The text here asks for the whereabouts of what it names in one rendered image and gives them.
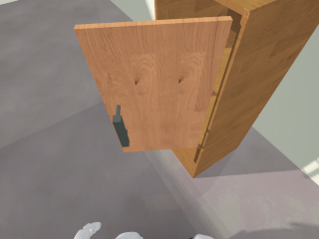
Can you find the left robot hand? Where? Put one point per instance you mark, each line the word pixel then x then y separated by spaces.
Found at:
pixel 88 230

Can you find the handle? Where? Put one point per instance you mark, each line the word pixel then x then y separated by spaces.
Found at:
pixel 120 128

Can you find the cupboard door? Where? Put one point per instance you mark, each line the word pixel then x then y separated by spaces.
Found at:
pixel 160 72

